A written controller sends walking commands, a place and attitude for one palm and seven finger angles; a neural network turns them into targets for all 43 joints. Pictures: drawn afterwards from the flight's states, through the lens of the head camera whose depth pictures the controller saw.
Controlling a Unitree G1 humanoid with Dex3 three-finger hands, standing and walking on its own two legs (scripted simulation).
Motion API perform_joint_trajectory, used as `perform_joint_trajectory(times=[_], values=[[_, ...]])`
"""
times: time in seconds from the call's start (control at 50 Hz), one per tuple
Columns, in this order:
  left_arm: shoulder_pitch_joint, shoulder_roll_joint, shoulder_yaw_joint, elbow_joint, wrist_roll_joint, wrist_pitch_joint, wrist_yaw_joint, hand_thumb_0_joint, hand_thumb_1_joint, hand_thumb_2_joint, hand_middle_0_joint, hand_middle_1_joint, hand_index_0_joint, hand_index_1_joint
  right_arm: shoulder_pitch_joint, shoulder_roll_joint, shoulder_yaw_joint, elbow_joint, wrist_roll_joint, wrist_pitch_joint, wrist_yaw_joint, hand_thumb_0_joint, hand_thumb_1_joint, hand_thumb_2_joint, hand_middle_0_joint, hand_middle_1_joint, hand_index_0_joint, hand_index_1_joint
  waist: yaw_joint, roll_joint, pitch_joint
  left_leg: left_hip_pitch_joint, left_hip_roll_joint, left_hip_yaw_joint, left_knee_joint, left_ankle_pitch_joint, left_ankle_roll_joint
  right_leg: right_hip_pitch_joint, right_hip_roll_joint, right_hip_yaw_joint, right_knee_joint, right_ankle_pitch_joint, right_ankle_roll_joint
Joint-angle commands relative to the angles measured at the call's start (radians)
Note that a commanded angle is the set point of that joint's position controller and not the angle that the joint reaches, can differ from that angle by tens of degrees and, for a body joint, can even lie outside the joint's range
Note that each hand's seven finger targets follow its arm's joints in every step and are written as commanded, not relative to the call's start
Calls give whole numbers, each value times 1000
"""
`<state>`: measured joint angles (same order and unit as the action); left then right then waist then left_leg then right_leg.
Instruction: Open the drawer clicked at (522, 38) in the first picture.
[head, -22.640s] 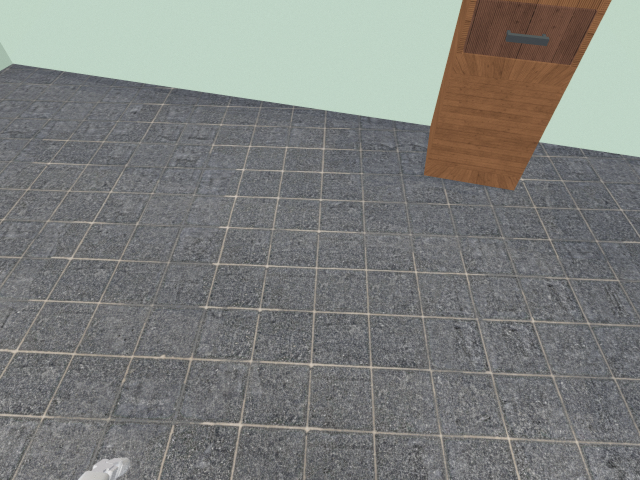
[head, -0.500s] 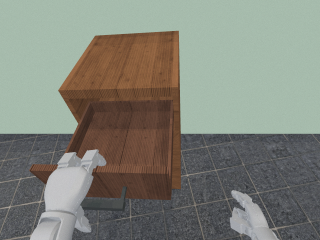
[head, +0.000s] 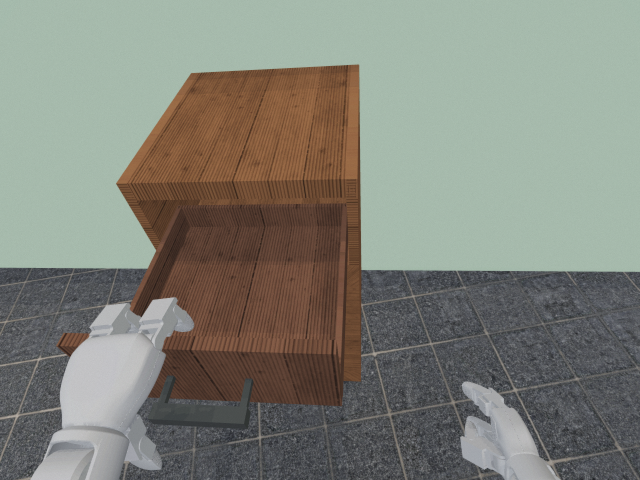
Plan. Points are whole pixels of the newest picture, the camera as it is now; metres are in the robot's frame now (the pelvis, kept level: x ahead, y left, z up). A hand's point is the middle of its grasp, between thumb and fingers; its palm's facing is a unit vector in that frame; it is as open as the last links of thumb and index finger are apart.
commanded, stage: draw the hand back to the body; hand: left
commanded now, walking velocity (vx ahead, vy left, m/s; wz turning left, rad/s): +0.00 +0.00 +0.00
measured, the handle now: (204, 400) +0.22 +0.22 -0.07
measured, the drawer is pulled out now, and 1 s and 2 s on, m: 0.29 0.29 0.29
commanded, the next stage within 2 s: step back with the hand held close in 1.42 s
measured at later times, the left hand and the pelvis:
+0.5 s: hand (120, 386) +0.17 +0.24 +0.11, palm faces +0.19 -0.58 -0.79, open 13.8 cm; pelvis +0.00 +0.01 +0.00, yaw +2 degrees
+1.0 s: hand (90, 366) +0.17 +0.24 +0.16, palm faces +0.39 -0.82 -0.41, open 10.6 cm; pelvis +0.00 +0.00 +0.01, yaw +3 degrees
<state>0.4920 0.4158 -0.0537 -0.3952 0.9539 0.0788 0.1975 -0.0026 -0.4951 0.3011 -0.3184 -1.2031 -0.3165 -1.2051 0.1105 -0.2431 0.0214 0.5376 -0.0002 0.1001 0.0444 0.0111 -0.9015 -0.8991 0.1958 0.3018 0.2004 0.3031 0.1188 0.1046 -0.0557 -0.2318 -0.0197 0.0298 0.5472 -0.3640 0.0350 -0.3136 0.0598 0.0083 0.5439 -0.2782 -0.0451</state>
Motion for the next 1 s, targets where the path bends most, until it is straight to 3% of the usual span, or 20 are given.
perform_joint_trajectory(times=[0.0,0.04,0.1,0.22,0.24,0.4,0.42,0.44,0.46,0.48,0.52,0.54,0.58,0.62,0.64,0.74,0.84,0.92,0.94,0.98], values=[[-13,151,143,-209,-25,-8,29,0,-500,300,-300,-1200,-300,-1200,-149,-80,-34,-175,6,-53,-11,0,-900,-900,200,300,200,300,0,-95,-131,13,22,-36,-50,376,-13,118,-49,61,-69,311,-11],[-25,159,153,-211,-36,-4,21,0,-500,300,-300,-1200,-300,-1200,-176,-84,-29,-179,13,-55,-12,0,-900,-900,200,300,200,300,-9,-74,-109,20,24,-46,-57,346,-13,103,-49,78,-83,283,-12],[-34,166,146,-227,-35,-15,7,0,-500,300,-300,-1200,-300,-1200,-143,-87,-34,-179,4,-50,-19,0,-900,-900,200,300,200,300,-3,-70,-121,29,27,-38,-58,347,-8,98,-52,50,-85,254,-8],[-25,211,205,-259,-45,-41,10,0,-500,300,-300,-1200,-300,-1200,-135,-92,-34,-184,5,-52,-25,0,-900,-900,200,300,200,300,-1,-81,-123,36,33,-42,-63,352,-14,100,-58,54,-93,251,-7],[-6,219,224,-251,-50,-37,10,0,-500,300,-300,-1200,-300,-1200,-160,-94,-30,-187,10,-55,-26,0,-900,-900,200,300,200,300,2,-55,-124,41,32,-52,-67,354,-16,110,-54,68,-95,260,-12],[18,245,258,-239,-86,-43,-15,0,-500,300,-300,-1200,-300,-1200,-138,-98,-33,-181,11,-44,-35,0,-900,-900,200,300,200,300,-1,-74,-96,35,33,-48,-82,347,-14,116,-62,37,-110,241,-1],[-26,-145,171,-240,-831,-108,-52,0,-465,315,-298,-1178,-298,-1178,-60,-10,-31,-227,38,-127,-64,0,-900,-900,200,300,200,300,-112,-161,-34,142,67,-58,-90,316,15,158,-57,-43,-100,214,14],[21,-58,210,-197,-866,-149,-60,0,-430,330,-295,-1155,-295,-1155,-60,-37,-21,-203,34,-186,-83,0,-900,-900,200,300,200,300,-93,-173,-39,155,80,-76,-104,313,13,133,-48,-34,-101,149,16],[25,-11,259,-247,-923,-180,-58,0,-395,345,-292,-1133,-292,-1133,-36,-42,-17,-187,28,-203,-106,0,-900,-900,200,300,200,300,-78,-169,-45,153,79,-76,-121,355,4,159,-64,-51,-116,164,20],[-30,31,283,-334,-942,-207,-54,0,-360,360,-290,-1110,-290,-1110,-38,-50,-15,-183,21,-229,-120,0,-900,-900,200,300,200,300,-74,-90,-70,164,73,-73,-129,382,-6,182,-77,-42,-119,188,20],[-48,62,319,-368,-958,-233,-42,0,-290,390,-285,-1065,-285,-1065,-21,-48,-8,-159,6,-270,-132,0,-900,-900,200,300,200,300,-67,-36,-64,154,64,-70,-141,420,-21,203,-84,-46,-126,225,14],[-37,78,349,-348,-964,-233,-39,0,-255,405,-282,-1043,-282,-1043,-27,-50,-7,-137,2,-281,-132,0,-900,-900,200,300,200,300,-63,-6,-26,130,60,-70,-147,408,-27,203,-82,-44,-137,223,9],[-13,37,336,-309,-980,-240,-48,0,-185,435,-277,-997,-277,-997,-27,-45,-6,-123,3,-293,-127,0,-900,-900,200,300,200,300,-67,-36,30,98,60,-68,-160,383,-31,198,-83,-53,-148,222,7],[-34,33,336,-337,-986,-254,-59,0,-115,465,-273,-952,-273,-952,-34,-49,-8,-120,3,-304,-121,0,-900,-900,200,300,200,300,-67,15,20,99,59,-68,-167,379,-36,209,-86,-49,-151,221,3],[-26,41,355,-319,-986,-257,-61,0,-80,480,-270,-930,-270,-930,-40,-48,-10,-111,2,-308,-118,0,-900,-900,200,300,200,300,-63,11,40,87,57,-70,-166,373,-37,208,-83,-50,-162,221,0],[40,23,372,-296,-1006,-267,-81,0,95,555,-257,-817,-257,-817,-53,-52,-27,-95,5,-304,-105,0,-900,-900,200,300,200,300,-62,-69,-17,97,62,-65,-157,429,-33,240,-80,-48,-162,288,6],[26,48,399,-320,-1009,-274,-79,0,270,630,-245,-705,-245,-705,-57,-59,-33,-90,10,-297,-109,0,-900,-900,200,300,200,300,-65,-42,-32,101,58,-63,-161,405,-31,237,-82,-42,-169,277,7],[43,58,426,-315,-1014,-274,-73,0,410,690,-235,-615,-235,-615,-55,-55,-37,-86,12,-291,-114,0,-900,-900,200,300,200,300,-62,-61,-53,114,58,-62,-161,409,-29,241,-84,-44,-166,282,12],[29,64,428,-327,-1012,-273,-73,0,445,705,-232,-592,-232,-592,-60,-59,-37,-86,14,-293,-114,0,-900,-900,200,300,200,300,-64,-31,-42,114,56,-61,-158,413,-31,236,-83,-36,-173,284,8],[36,68,441,-311,-1015,-272,-70,0,515,735,-228,-548,-228,-548,-59,-56,-38,-80,14,-290,-117,0,-900,-900,200,300,200,300,-63,-51,-44,113,57,-60,-163,403,-29,240,-85,-41,-171,283,12]])
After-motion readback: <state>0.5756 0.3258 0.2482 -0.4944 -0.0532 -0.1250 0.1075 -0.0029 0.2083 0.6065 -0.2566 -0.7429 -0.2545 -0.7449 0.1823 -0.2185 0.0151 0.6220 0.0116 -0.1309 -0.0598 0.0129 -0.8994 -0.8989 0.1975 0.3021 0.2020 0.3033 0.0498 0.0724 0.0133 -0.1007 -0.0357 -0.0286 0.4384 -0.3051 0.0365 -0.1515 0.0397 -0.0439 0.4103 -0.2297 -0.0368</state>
